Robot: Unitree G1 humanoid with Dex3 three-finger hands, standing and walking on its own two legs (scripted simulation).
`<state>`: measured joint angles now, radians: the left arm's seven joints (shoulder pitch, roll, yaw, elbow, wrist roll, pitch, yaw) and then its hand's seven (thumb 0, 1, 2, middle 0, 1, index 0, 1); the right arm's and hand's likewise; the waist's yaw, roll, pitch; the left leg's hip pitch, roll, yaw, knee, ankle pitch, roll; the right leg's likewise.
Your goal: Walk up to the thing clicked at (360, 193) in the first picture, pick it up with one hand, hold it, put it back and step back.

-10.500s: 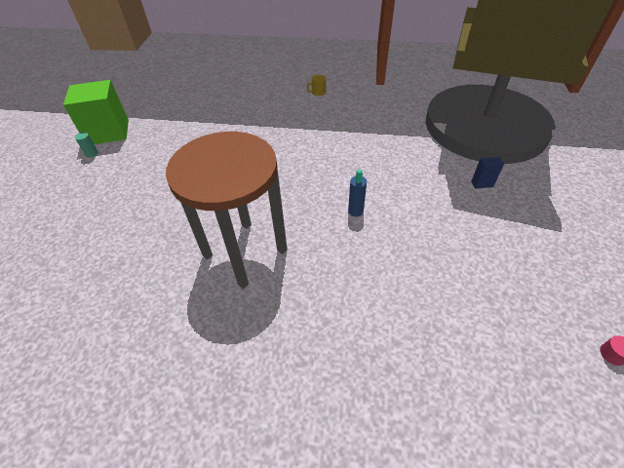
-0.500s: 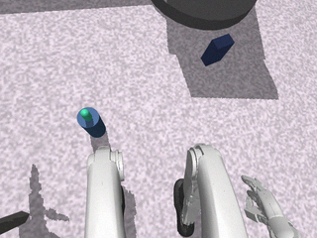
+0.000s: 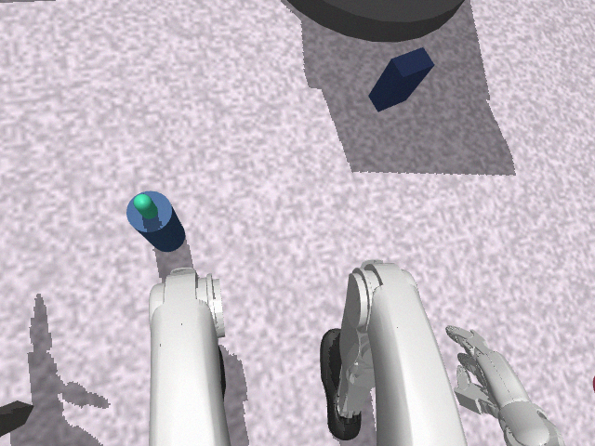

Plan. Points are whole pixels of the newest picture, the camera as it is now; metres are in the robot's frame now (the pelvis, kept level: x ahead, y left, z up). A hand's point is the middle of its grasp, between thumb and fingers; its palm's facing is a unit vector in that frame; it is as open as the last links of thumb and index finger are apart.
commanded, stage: approach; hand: left
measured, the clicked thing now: (156, 221) +0.43 +0.23 -0.26
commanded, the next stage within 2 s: close in in 0.34 s
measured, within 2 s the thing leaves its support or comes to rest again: neither
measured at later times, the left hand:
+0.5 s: hand (92, 232) +0.39 +0.32 -0.22, palm faces +0.07 -1.00 +0.06, open 17.6 cm
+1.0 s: hand (140, 234) +0.40 +0.25 -0.25, palm faces +0.11 -0.99 +0.04, open 17.7 cm
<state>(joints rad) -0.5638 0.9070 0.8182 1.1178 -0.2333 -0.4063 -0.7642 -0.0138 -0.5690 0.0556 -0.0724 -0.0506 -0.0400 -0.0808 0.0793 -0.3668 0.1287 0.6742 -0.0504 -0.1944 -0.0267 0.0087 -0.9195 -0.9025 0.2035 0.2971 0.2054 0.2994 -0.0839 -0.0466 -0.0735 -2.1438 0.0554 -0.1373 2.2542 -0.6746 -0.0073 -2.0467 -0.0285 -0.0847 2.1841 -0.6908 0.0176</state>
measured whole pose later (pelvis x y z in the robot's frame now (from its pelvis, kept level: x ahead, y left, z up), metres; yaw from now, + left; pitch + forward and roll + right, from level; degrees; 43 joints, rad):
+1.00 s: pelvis -0.02 +0.01 -0.10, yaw -8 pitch +13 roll -15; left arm -0.52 0.70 0.54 1.30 -0.20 -1.02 -0.31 -0.02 -0.61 0.01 -0.07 -0.06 -0.06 -0.06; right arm -0.15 -0.37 0.41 0.61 -0.30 -0.06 0.12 0.00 -0.94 -0.90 0.21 0.30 0.21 0.30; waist -0.20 -0.22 0.22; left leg -2.24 0.04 -0.34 2.65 -0.69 -0.01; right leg -2.08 0.04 -0.21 2.44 -0.63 0.06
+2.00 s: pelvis -0.02 +0.02 -0.10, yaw -10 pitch +12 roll -17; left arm -0.58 0.76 0.47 1.38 -0.12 -1.11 -0.07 -0.01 0.01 0.64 -0.69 -0.76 -0.67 -0.77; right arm -0.18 -0.36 0.49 0.58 -0.35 -0.01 0.14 0.00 -0.88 -0.89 0.20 0.30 0.21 0.30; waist -0.22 -0.27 0.28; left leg -2.22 0.04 -0.39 2.66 -0.70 -0.01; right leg -2.05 0.06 -0.24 2.42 -0.62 0.07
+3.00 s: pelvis -0.01 +0.01 -0.06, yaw -4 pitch +25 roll -12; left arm -0.46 0.51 0.36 0.82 -0.15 -0.68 -0.16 -0.01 -0.29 1.06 -0.75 -1.00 -0.73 -1.01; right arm -0.01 -0.30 0.16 0.66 -0.15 0.04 0.11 0.00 -0.90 -0.89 0.20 0.30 0.21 0.30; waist -0.12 -0.07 0.01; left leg -2.26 0.04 -0.22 2.49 -0.68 0.00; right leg -2.13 0.00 -0.14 2.36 -0.68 0.03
